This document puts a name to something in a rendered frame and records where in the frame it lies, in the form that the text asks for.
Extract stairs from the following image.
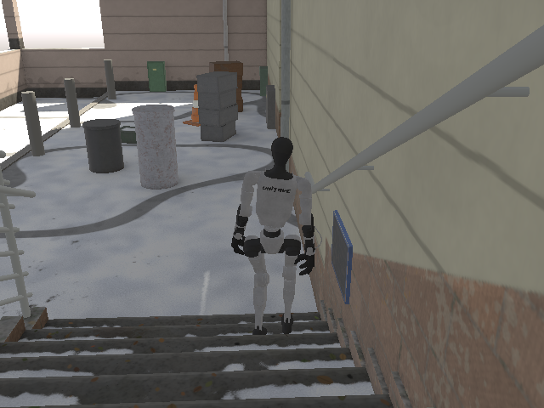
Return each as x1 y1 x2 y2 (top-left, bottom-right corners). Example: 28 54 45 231
0 312 394 408

